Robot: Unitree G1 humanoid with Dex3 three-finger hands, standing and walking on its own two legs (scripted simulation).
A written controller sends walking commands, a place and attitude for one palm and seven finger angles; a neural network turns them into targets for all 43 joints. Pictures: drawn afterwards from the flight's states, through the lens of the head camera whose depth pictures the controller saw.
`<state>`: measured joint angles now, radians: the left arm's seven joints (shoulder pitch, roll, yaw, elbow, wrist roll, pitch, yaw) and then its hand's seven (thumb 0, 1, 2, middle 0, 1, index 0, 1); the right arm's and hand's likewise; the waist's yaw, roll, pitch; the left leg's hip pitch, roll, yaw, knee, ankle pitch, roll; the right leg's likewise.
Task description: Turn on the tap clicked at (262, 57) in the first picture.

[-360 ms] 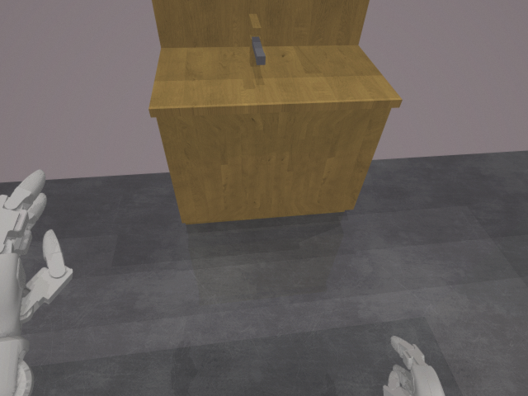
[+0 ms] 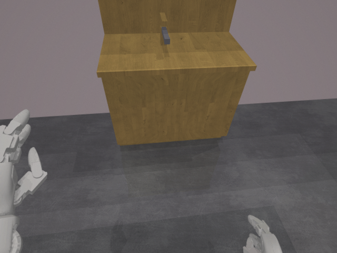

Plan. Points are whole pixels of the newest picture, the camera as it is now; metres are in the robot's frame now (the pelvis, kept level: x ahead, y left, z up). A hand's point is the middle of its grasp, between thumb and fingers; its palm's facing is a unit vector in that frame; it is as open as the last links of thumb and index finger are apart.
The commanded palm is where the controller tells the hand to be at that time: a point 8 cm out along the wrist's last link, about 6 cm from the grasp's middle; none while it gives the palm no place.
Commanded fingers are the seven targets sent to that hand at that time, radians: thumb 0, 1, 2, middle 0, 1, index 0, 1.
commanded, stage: look at it before walking up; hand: left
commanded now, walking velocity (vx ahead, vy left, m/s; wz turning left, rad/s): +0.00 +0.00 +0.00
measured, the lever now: (167, 40) +1.08 +0.08 +0.02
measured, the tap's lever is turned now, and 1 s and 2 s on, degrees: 0 0 0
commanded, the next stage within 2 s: walk to a spot facing it in 0.04 s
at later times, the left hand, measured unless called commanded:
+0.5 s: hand (87, 153) +0.26 +0.18 +0.15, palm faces +0.35 -0.86 -0.38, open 7.4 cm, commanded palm +0.21 +0.23 +0.18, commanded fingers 0.00 0.90 0.90 -0.20 -0.30 -0.20 -0.30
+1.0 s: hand (134, 95) +0.43 +0.12 +0.16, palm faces +0.17 -0.90 -0.40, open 7.4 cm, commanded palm +0.38 +0.17 +0.18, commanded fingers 0.00 0.90 0.90 -0.20 -0.30 -0.20 -0.30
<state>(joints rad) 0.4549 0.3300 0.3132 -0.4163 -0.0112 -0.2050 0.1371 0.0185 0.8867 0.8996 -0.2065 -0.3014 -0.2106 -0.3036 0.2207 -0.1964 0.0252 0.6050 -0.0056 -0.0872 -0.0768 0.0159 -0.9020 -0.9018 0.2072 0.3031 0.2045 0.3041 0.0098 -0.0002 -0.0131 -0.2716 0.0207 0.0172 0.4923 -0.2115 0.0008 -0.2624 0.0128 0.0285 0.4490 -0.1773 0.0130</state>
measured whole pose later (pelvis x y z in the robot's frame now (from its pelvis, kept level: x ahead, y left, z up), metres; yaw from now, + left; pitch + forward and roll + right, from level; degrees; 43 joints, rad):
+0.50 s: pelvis +0.02 -0.03 -0.02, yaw -6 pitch -1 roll +0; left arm 0.40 0.34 0.32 -0.40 0.01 -0.19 0.15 0.02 0.89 0.90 -0.20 -0.30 -0.21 -0.30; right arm 0.25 -0.18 0.03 0.62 -0.02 -0.09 -0.06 0.02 -0.90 -0.90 0.21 0.30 0.21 0.30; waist 0.01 0.02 -0.02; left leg -0.36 0.10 0.06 0.85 -0.46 -0.02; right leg -0.34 0.04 -0.08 0.66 -0.29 -0.07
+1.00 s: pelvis +0.15 -0.05 -0.01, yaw -16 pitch +0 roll +1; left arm 0.43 0.36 0.35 -0.45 0.00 -0.20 0.15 0.02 0.89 0.90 -0.20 -0.30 -0.21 -0.30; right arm 0.20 -0.14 0.03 0.60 -0.02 -0.09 -0.07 0.02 -0.90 -0.90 0.20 0.30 0.20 0.30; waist 0.00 -0.03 0.01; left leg -0.22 0.12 0.22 0.52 -0.29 -0.03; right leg -0.48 -0.04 -0.07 1.04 -0.43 0.00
